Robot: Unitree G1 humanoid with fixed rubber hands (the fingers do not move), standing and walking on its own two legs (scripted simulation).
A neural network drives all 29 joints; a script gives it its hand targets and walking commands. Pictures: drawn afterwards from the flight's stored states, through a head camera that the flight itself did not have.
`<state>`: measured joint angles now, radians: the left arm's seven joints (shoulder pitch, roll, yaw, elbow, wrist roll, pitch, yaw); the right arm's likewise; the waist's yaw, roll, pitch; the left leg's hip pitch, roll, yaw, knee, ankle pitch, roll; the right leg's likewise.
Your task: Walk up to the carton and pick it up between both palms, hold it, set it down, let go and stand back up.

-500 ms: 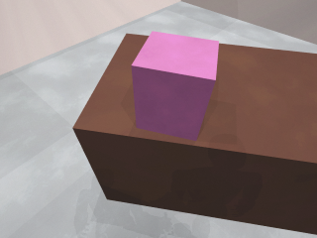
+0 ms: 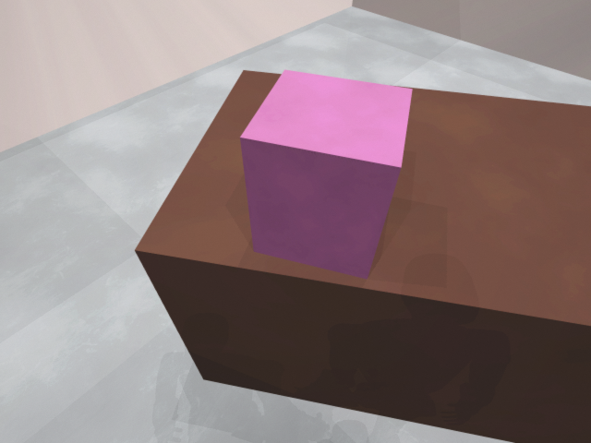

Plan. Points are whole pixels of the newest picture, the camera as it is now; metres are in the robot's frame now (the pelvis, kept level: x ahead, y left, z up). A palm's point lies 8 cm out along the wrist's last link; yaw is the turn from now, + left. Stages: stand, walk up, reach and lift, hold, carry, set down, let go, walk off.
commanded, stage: walk up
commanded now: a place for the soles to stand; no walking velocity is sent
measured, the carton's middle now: (326, 176) +0.53 -0.04 +0.06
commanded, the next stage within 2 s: none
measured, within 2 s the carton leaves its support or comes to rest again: neither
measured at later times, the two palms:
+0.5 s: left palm out of the picture -0.02 +0.25 -0.14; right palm out of the picture +0.02 -0.23 -0.14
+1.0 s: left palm out of the picture +0.09 +0.40 -0.15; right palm out of the picture +0.14 -0.13 -0.14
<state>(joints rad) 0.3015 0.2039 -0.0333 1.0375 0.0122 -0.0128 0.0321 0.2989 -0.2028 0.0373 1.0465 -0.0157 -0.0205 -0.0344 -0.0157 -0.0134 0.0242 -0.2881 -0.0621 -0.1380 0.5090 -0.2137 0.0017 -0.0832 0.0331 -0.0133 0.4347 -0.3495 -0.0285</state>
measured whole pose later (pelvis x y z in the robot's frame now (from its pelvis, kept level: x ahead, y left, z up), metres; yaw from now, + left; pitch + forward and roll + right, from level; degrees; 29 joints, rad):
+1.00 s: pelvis +0.09 +0.12 -0.02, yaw -7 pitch -4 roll +1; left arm 0.40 0.29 0.01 0.94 0.03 0.02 0.04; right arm 0.18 -0.21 0.01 0.90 -0.01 0.02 -0.03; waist 0.02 -0.04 0.14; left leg -0.37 0.06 0.10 0.61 -0.16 0.00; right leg -0.33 -0.04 0.05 1.15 -0.63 0.02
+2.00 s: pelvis +0.07 +0.10 +0.00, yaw -18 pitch -2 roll +1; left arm 0.29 0.23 -0.03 0.92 0.02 -0.02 0.02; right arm 0.29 -0.22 0.03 1.00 0.00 0.00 0.00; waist 0.00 0.00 0.02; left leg -0.15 -0.03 0.01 0.45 -0.28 0.01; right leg -0.25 -0.02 0.07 0.51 -0.23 0.02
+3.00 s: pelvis +0.05 +0.10 +0.00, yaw -21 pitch -1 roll +1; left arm 0.27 0.24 -0.04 1.07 0.00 0.01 0.03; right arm 0.30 -0.25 0.03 1.08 0.00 0.01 -0.02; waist 0.00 0.01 0.05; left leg -0.18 0.00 0.04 0.46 -0.25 0.00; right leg -0.30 0.02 0.12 0.50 -0.17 0.01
